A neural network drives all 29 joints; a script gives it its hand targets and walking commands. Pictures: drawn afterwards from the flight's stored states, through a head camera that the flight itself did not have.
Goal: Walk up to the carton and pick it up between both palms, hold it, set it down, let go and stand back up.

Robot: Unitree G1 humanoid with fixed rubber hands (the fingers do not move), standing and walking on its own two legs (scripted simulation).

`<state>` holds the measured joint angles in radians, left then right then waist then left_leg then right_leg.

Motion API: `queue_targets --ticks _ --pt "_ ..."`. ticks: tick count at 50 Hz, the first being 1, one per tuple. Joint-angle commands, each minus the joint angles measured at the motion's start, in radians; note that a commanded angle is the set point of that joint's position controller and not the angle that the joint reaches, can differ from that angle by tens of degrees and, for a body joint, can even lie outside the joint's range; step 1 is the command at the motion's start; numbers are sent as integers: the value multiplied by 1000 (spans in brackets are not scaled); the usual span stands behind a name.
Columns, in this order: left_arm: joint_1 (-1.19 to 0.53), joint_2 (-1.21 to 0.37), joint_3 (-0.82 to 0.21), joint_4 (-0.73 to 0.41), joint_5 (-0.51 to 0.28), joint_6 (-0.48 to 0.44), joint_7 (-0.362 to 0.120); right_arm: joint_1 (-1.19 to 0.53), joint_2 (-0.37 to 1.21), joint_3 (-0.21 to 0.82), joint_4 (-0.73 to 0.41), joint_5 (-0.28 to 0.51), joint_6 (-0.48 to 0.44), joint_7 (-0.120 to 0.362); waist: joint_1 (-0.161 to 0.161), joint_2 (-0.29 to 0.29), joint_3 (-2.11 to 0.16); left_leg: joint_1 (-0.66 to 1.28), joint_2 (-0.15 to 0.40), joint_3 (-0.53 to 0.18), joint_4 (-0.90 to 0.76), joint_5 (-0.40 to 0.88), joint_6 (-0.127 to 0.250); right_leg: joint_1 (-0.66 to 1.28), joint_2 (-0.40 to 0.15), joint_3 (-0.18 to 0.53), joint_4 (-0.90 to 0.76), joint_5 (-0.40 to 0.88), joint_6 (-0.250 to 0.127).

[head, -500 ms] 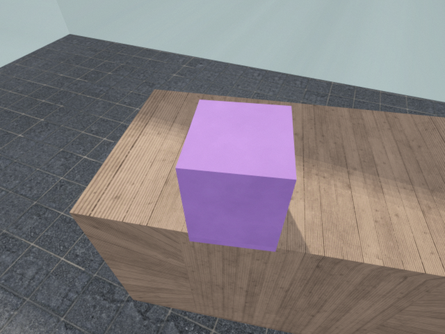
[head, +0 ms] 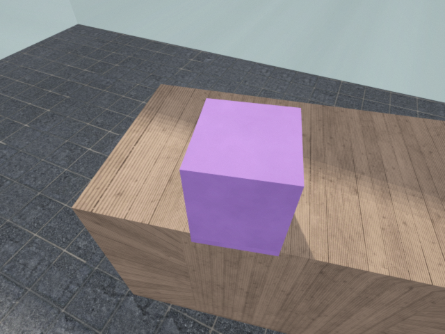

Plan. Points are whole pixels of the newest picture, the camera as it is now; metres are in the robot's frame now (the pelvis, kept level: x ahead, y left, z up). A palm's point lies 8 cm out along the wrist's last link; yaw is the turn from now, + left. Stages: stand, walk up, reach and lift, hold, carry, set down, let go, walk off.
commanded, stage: walk up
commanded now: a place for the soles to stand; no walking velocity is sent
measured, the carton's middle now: (243, 178) +0.43 -0.01 +0.02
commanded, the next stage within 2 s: reach and lift in 0.02 s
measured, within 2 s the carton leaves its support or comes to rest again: neither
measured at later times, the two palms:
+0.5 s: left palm out of the picture +0.12 +0.20 -0.11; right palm out of the picture +0.10 -0.26 -0.11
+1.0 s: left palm out of the picture +0.12 +0.22 -0.08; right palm out of the picture +0.08 -0.22 -0.07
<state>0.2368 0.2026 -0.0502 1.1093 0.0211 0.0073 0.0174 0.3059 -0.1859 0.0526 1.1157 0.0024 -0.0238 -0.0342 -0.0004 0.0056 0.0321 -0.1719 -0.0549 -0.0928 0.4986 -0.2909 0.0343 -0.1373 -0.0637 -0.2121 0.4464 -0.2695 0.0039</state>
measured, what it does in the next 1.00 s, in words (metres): stands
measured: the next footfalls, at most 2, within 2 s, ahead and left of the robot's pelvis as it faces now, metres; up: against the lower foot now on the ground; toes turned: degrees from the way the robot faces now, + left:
none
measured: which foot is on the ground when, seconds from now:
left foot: down 0.00-1.00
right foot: down 0.00-1.00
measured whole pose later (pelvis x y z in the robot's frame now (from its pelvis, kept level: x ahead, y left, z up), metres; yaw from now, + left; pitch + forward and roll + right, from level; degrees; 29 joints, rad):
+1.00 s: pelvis -0.04 -0.02 +0.00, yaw -6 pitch -5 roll +0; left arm 0.23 0.27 0.07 0.37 -0.07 0.39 -0.04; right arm 0.27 -0.08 0.05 0.45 0.05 0.10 -0.07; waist 0.04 -0.04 0.11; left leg -0.12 0.04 0.08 0.44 -0.23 -0.01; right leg -0.14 0.01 -0.06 0.44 -0.21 -0.04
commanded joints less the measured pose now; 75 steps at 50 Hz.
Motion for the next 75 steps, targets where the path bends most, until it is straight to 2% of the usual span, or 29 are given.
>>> queue_targets --ticks 1,2,3,4,5,6,7,8,10,11,13,14,15,17,19,20,24,28,32,36,39,43,47,50,53,57,62,68,75 --pt "52 118 19 -24 -2 -10 9 58 -128 -21 -27 1 -11 -9 4 30 40 -150 119 -116 -99 286 19 88 -96 125 -81 107 -64" --pt "-732 319 105 -392 -57 216 -20 -815 -86 -211 -282 -148 -15 30 -63 -17 -86 -392 123 43 72 23 -70 -213 2 127 208 -140 -55" --pt "-580 300 73 -391 -79 356 3 -658 -119 -226 -253 -171 57 60 -47 -25 44 -524 110 102 96 -213 -67 -182 -2 130 267 -260 -53" --pt "-584 291 82 -462 -82 430 9 -649 -139 -216 -326 -160 104 79 -40 -40 8 -543 105 127 97 -231 -60 -132 2 144 286 -243 -53" --pt "-517 226 71 -477 -105 498 5 -595 -130 -214 -358 -142 161 97 -38 -45 -121 -486 105 134 127 -152 -70 -72 -4 148 317 -162 -45" --pt "-484 205 76 -549 -108 550 4 -539 -137 -193 -397 -103 200 111 -11 -13 -219 -423 111 126 149 -61 -82 -105 -7 150 351 -56 -38" --pt "-478 193 84 -623 -95 604 10 -505 -150 -177 -390 -69 226 124 11 69 -286 -342 114 121 183 71 -99 -173 5 133 379 24 -35" --pt "-427 162 90 -674 -71 651 14 -453 -157 -136 -375 -12 242 133 17 131 -347 -230 127 102 224 283 -122 -224 27 106 415 107 -38" --pt "-277 122 116 -754 -49 716 2 -332 -195 -57 -340 83 252 134 -8 176 -440 28 145 55 286 750 -155 -310 71 76 421 253 -35" --pt "-195 107 136 -795 -31 732 -15 -270 -212 -18 -318 119 254 126 -12 177 -443 106 145 44 289 844 -162 -303 86 72 384 284 -40" --pt "-22 77 187 -850 21 752 -54 -206 -242 33 -319 172 239 94 -2 150 -410 171 130 62 248 915 -171 -165 113 76 277 416 -45" --pt "65 85 213 -873 44 761 -75 -184 -255 42 -347 186 225 72 2 101 -377 183 115 79 212 853 -167 -84 116 82 215 481 -46" --pt "113 105 235 -878 74 765 -92 -189 -252 55 -365 188 219 47 18 63 -282 126 93 102 165 706 -160 -17 116 86 154 486 -42" --pt "139 149 269 -881 105 752 -109 -206 -213 53 -441 177 203 -1 24 -13 -125 8 60 148 89 447 -125 36 93 117 93 475 -22" --pt "35 188 273 -838 108 705 -104 -260 -132 51 -511 124 200 -29 28 -100 35 -81 36 181 27 154 -65 -33 39 186 18 309 13" --pt "-20 209 280 -828 110 673 -96 -292 -93 45 -576 98 195 -38 41 -112 71 -140 33 193 24 93 -50 -44 19 219 -6 225 22" --pt "-208 236 261 -861 80 533 -72 -309 54 26 -735 37 162 -23 70 -26 17 -278 73 216 36 32 -35 -18 -37 316 -27 4 39" --pt "-345 303 261 -915 6 426 -63 -281 85 -24 -840 7 124 -27 52 14 -216 -326 100 219 82 2 -31 44 -81 364 38 62 38" --pt "-329 334 237 -921 -73 380 -63 -237 78 -43 -846 5 98 -66 18 15 -321 -334 109 210 75 10 -30 134 -82 351 79 196 46" --pt "-146 326 213 -893 -109 384 -75 -128 72 -24 -820 33 90 -103 12 11 -270 -234 94 205 30 120 -42 173 -41 295 51 294 49" --pt "-19 281 196 -874 -110 405 -85 -55 60 -6 -776 62 97 -101 21 26 -185 -80 78 199 -45 235 -50 110 20 208 -4 242 27" --pt "35 217 183 -845 -82 408 -76 -77 24 -15 -770 62 99 -68 51 62 -28 12 70 201 -131 281 -57 54 90 138 -78 96 4" --pt "-45 184 163 -867 -80 348 -42 -136 11 -51 -836 39 77 -22 66 98 38 -67 96 178 -216 108 -37 73 108 135 -91 1 -7" --pt "-125 175 150 -904 -83 250 -19 -151 22 -89 -887 7 35 5 51 128 10 -229 133 155 -264 -69 -4 177 101 158 -35 32 -6" --pt "-156 169 129 -906 -105 144 -5 -134 37 -111 -893 -8 -12 20 42 109 -43 -273 142 149 -259 -91 10 209 90 181 -16 57 -6" --pt "-140 175 92 -877 -148 47 6 -103 72 -106 -850 -5 -58 15 34 58 -68 -195 114 160 -209 1 2 134 58 210 -63 31 -16" --pt "-89 194 88 -845 -165 38 -12 -91 65 -80 -786 29 -68 -9 29 40 -39 -55 85 152 -190 119 -20 74 50 223 -127 18 -27" --pt "-80 201 101 -893 -163 47 -24 -110 64 -91 -848 42 -79 -35 42 41 -24 -21 72 161 -205 171 -32 97 56 224 -154 31 -26" --pt "-53 203 104 -947 -176 -15 -34 -67 74 -66 -943 63 -119 -41 57 39 -62 42 65 161 -182 301 -46 97 56 223 -154 137 -30"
